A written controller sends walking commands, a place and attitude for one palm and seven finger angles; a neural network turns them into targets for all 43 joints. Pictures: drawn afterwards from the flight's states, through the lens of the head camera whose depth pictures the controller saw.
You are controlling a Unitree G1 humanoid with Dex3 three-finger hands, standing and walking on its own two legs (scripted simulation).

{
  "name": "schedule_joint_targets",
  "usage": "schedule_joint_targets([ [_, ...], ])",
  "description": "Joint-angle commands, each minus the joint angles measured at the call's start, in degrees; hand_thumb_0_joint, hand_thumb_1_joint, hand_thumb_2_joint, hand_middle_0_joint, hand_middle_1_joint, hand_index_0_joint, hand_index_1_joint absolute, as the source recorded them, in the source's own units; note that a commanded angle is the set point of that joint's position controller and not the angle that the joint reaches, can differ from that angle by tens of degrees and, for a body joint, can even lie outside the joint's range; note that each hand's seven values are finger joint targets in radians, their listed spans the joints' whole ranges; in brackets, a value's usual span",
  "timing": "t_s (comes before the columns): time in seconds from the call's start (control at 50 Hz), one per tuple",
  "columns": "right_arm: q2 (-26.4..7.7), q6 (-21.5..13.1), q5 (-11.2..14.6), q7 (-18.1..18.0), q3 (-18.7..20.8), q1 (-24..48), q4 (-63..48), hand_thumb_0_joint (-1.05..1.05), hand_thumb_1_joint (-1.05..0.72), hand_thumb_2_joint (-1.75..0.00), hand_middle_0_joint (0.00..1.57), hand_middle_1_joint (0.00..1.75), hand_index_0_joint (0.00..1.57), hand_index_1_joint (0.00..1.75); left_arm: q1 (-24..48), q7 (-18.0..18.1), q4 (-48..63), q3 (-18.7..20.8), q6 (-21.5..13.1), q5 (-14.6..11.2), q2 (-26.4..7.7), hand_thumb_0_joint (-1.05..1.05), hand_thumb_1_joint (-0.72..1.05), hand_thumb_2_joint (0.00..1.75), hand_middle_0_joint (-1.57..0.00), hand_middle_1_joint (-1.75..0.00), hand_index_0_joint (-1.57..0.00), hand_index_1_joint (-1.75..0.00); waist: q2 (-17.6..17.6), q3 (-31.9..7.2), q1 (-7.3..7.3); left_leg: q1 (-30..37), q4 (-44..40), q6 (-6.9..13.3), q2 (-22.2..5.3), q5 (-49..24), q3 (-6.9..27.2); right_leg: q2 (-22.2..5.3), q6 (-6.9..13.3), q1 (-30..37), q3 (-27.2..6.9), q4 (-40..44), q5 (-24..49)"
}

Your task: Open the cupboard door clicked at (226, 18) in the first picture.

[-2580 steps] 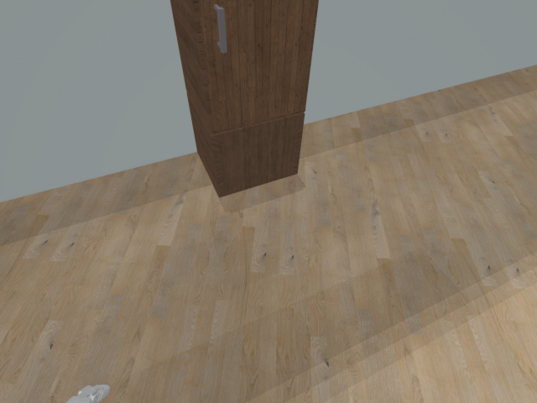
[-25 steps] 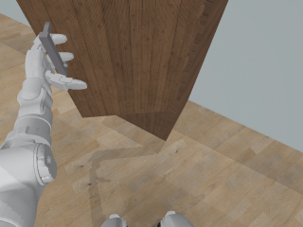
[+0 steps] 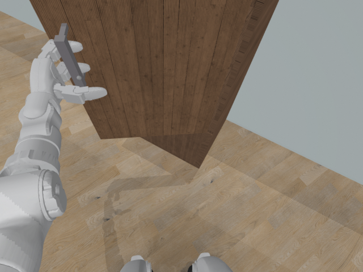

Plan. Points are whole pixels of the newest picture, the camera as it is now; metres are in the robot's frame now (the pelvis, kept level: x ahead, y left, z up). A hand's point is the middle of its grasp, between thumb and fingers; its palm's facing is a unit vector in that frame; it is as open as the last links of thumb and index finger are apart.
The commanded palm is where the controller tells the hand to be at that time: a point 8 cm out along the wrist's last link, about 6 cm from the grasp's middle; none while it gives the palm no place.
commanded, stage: close the thumb around the handle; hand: left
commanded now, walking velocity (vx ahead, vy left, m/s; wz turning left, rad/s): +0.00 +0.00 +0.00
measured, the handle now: (73, 58) +0.56 +0.20 +0.11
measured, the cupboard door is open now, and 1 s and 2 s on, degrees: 35 46 77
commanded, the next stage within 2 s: pull the door open along its arc in 0.46 s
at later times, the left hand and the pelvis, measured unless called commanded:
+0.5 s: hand (84, 76) +0.51 +0.17 +0.10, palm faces +0.03 -1.00 -0.01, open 5.3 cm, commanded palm +0.48 +0.22 +0.10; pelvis +0.00 +0.00 +0.00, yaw -1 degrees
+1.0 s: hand (87, 103) +0.44 +0.16 +0.10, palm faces +0.00 -1.00 +0.00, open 5.5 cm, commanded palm +0.39 +0.21 +0.10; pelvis +0.01 -0.01 +0.01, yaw -2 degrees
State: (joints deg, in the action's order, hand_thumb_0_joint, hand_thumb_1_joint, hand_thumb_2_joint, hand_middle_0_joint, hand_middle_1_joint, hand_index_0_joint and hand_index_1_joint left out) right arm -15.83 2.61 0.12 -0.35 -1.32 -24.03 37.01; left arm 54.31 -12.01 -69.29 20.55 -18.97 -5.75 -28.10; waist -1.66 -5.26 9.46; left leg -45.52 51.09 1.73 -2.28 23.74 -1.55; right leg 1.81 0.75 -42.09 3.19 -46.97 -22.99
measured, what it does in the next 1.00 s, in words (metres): stands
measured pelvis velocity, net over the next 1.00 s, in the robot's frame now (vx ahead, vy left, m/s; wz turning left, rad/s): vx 0.01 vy -0.01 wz -0.03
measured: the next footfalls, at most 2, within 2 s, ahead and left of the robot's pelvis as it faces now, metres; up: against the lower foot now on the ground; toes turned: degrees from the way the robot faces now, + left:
none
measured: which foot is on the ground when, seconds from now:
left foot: down 0.00-1.00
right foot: down 0.00-1.00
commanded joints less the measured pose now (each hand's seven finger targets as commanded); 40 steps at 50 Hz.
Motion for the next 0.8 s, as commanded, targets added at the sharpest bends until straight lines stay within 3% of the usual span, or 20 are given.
schedule_joint_targets([
  [0.0, -9.83, -1.11, -0.40, -0.74, 3.77, -9.58, -2.17, 0.00, -0.90, -0.90, 0.20, 0.30, 0.20, 0.30, 29.63, 0.93, 15.40, 0.80, -5.06, -0.47, -11.53, 0.00, 0.23, 0.61, -0.35, -1.28, -0.35, -1.28, -7.59, -27.19, 1.46, 25.45, -3.33, -0.32, 0.45, -26.55, 5.24, 1.55, 0.27, 3.00, -1.16, 3.82, 20.81],
  [0.02, -9.68, -1.18, -0.50, -0.58, 3.80, -9.56, -2.06, 0.00, -0.90, -0.90, 0.20, 0.30, 0.20, 0.30, 29.60, 1.23, 15.74, 0.09, -5.39, -0.35, -10.53, 0.00, 0.28, 0.64, -0.36, -1.28, -0.36, -1.28, -8.67, -27.79, 1.46, 26.67, -3.26, -0.62, 0.29, -27.81, 5.54, 1.61, 0.27, 2.26, -0.98, 3.60, 20.78],
  [0.04, -9.71, -1.15, -0.56, -0.40, 3.75, -9.57, -2.10, 0.00, -0.90, -0.90, 0.20, 0.30, 0.20, 0.30, 27.84, 1.61, 14.68, 0.78, -5.31, -0.58, -10.52, 0.00, 0.34, 0.66, -0.36, -1.29, -0.36, -1.29, -7.89, -27.33, 0.88, 26.14, -3.15, -0.69, 0.34, -27.71, 5.47, 1.69, 0.33, 2.45, -0.89, 3.61, 20.61],
  [0.06, -9.85, -1.08, -0.54, -0.37, 3.74, -9.73, -1.97, 0.00, -0.90, -0.90, 0.20, 0.30, 0.20, 0.30, 27.30, 1.87, 13.25, 1.02, -5.04, -0.29, -10.94, 0.00, 0.40, 0.68, -0.36, -1.30, -0.36, -1.30, -5.69, -26.33, 1.27, 24.90, -3.30, -0.65, 0.18, -27.06, 5.55, 1.75, 0.24, 2.51, -0.67, 3.49, 20.30],
  [0.1, -9.96, -0.95, -0.61, -0.34, 3.66, -9.88, -1.85, 0.00, -0.90, -0.90, 0.20, 0.30, 0.20, 0.30, 28.65, 2.40, 12.22, 1.28, -4.61, 0.12, -11.50, 0.00, 0.51, 0.73, -0.37, -1.31, -0.37, -1.31, -4.93, -25.15, 1.59, 23.27, -3.51, -0.44, 0.35, -25.83, 5.40, 1.68, 0.07, 2.75, -0.74, 3.49, 20.07],
  [0.14, -9.96, -0.80, -0.67, -0.15, 3.71, -9.88, -2.65, 0.00, -0.90, -0.90, 0.20, 0.30, 0.20, 0.30, 26.16, 2.81, 12.66, 2.04, -4.15, 0.63, -12.00, 0.00, 0.62, 0.78, -0.38, -1.32, -0.38, -1.32, -5.85, -26.33, 0.25, 23.25, -3.67, -0.56, 0.50, -26.63, 5.12, 1.60, 0.27, 3.87, -0.71, 3.25, 20.69],
  [0.18, -9.84, -0.68, -0.77, -0.08, 3.67, -9.96, -2.90, 0.00, -0.90, -0.90, 0.20, 0.30, 0.20, 0.30, 26.35, 3.27, 13.87, 2.52, -4.50, 0.97, -12.66, 0.00, 0.73, 0.83, -0.39, -1.33, -0.39, -1.33, -7.06, -27.29, -0.04, 24.26, -3.17, -0.58, 0.49, -28.97, 5.09, 1.66, 0.49, 3.97, -0.77, 2.83, 21.82],
  [0.24, -9.70, -0.59, -0.72, 0.05, 3.67, -9.74, -2.98, 0.00, -0.90, -0.90, 0.20, 0.30, 0.20, 0.30, 26.38, 3.65, 13.52, 2.64, -4.66, 0.84, -12.49, 0.00, 0.90, 0.90, -0.40, -1.35, -0.40, -1.35, -4.24, -25.90, 0.52, 22.37, -3.47, -0.39, 0.51, -26.29, 4.59, 1.81, 0.10, 4.95, -0.97, 3.45, 21.59],
  [0.28, -9.89, -0.60, -0.69, -0.08, 3.60, -9.81, -3.42, 0.00, -0.90, -0.90, 0.20, 0.30, 0.20, 0.30, 26.38, 3.63, 14.77, 3.72, -5.17, 0.73, -13.90, 0.00, 0.90, 0.90, -0.40, -1.35, -0.40, -1.35, -4.10, -26.62, -0.02, 21.61, -3.74, -0.20, 0.79, -25.70, 4.41, 1.83, 0.29, 6.68, -1.23, 3.38, 21.94],
  [0.32, -9.55, -0.60, -0.48, -0.15, 3.64, -9.53, -3.01, 0.00, -0.90, -0.90, 0.20, 0.30, 0.20, 0.30, 26.73, 3.11, 13.63, 1.29, -5.04, 0.84, -11.18, 0.00, 0.90, 0.90, -0.40, -1.35, -0.40, -1.35, -4.72, -25.10, 0.89, 22.08, -3.74, -0.36, 0.60, -24.97, 4.39, 1.76, 0.16, 4.81, -1.17, 3.69, 21.24],
  [0.36, -9.82, -0.67, -0.46, -0.26, 3.66, -9.67, -2.83, 0.00, -0.90, -0.90, 0.20, 0.30, 0.20, 0.30, 27.60, 2.80, 13.47, 1.45, -4.94, 0.87, -11.99, 0.00, 0.90, 0.90, -0.40, -1.35, -0.40, -1.35, -3.53, -24.21, 1.31, 20.83, -4.15, -0.17, 0.64, -22.63, 4.34, 1.74, 0.08, 5.19, -1.23, 4.06, 19.97],
  [0.42, -9.68, -0.80, -0.46, -0.25, 3.69, -9.56, -2.81, 0.00, -0.90, -0.90, 0.20, 0.30, 0.20, 0.30, 26.88, 2.20, 13.75, 1.10, -5.06, 0.36, -10.86, 0.00, 0.90, 0.90, -0.40, -1.35, -0.40, -1.35, -5.78, -25.43, 0.69, 22.62, -4.05, -0.40, 0.68, -23.85, 4.49, 1.76, 0.31, 4.66, -1.18, 3.97, 20.01],
  [0.44, -9.87, -0.77, -0.42, -0.37, 3.76, -9.77, -2.68, 0.00, -0.90, -0.90, 0.20, 0.30, 0.20, 0.30, 26.19, 2.23, 13.25, 2.46, -4.94, 0.15, -12.25, 0.00, 0.90, 0.90, -0.40, -1.35, -0.40, -1.35, -4.70, -25.44, 0.46, 22.35, -3.99, -0.39, 0.56, -24.11, 4.57, 1.74, 0.36, 4.95, -1.10, 3.89, 20.23],
  [0.5, -9.66, -0.86, -0.51, -0.28, 3.62, -9.59, -2.92, 0.00, -0.90, -0.90, 0.20, 0.30, 0.20, 0.30, 25.79, 2.69, 14.67, 3.03, -5.27, 0.08, -12.84, 0.00, 0.90, 0.90, -0.40, -1.35, -0.40, -1.35, -6.51, -26.98, -0.35, 22.83, -3.87, -0.45, 0.77, -26.02, 4.29, 1.70, 0.33, 6.02, -1.31, 3.61, 21.84],
  [0.54, -9.43, -0.89, -0.45, -0.12, 3.72, -9.16, -3.13, 0.00, -0.90, -0.90, 0.20, 0.30, 0.20, 0.30, 25.19, 2.66, 15.04, 1.64, -5.43, 0.16, -11.12, 0.00, 0.90, 0.90, -0.40, -1.35, -0.40, -1.35, -5.62, -26.10, 0.03, 22.41, -3.86, -0.36, 0.82, -25.03, 4.09, 1.75, 0.21, 5.97, -1.28, 3.88, 21.62],
  [0.56, -9.67, -0.92, -0.47, -0.32, 3.71, -9.32, -2.49, 0.00, -0.90, -0.90, 0.20, 0.30, 0.20, 0.30, 28.73, 2.89, 15.41, 1.60, -5.59, 0.51, -12.31, 0.00, 0.90, 0.90, -0.40, -1.35, -0.40, -1.35, -4.92, -25.23, 1.42, 21.93, -3.68, -0.19, 0.60, -24.11, 4.19, 1.67, 0.04, 5.24, -1.43, 3.96, 21.33],
  [0.62, -9.57, -0.87, -0.44, -0.17, 3.83, -9.30, -3.23, 0.00, -0.90, -0.90, 0.20, 0.30, 0.20, 0.30, 23.44, 2.72, 14.89, 2.28, -5.64, 0.37, -11.94, 0.00, 0.90, 0.90, -0.40, -1.35, -0.40, -1.35, -4.66, -26.39, -0.42, 21.79, -4.15, -0.29, 0.88, -25.04, 3.94, 1.68, 0.27, 7.48, -1.40, 3.75, 22.50],
  [0.66, -9.41, -0.80, -0.32, -0.08, 3.97, -8.60, -3.93, 0.00, -0.90, -0.90, 0.20, 0.30, 0.20, 0.30, 21.13, 2.39, 17.52, 2.10, -5.94, 0.16, -11.54, 0.00, 0.90, 0.90, -0.40, -1.35, -0.40, -1.35, -6.69, -28.61, -1.48, 23.10, -4.00, -0.39, 1.01, -26.70, 3.52, 1.59, 0.41, 8.60, -1.58, 3.53, 23.98],
  [0.78, -9.03, -0.47, 0.45, 0.29, 4.28, -6.55, -6.46, 0.00, -0.90, -0.90, 0.20, 0.30, 0.20, 0.30, 8.75, 1.34, 24.02, 1.83, -4.88, -2.58, -8.60, 0.00, 0.90, 0.90, -0.40, -1.35, -0.40, -1.35, -3.30, -28.53, -3.93, 22.26, -5.36, 0.02, 1.28, -28.35, 2.20, 1.78, 0.54, 14.76, -1.55, 4.21, 28.20],
])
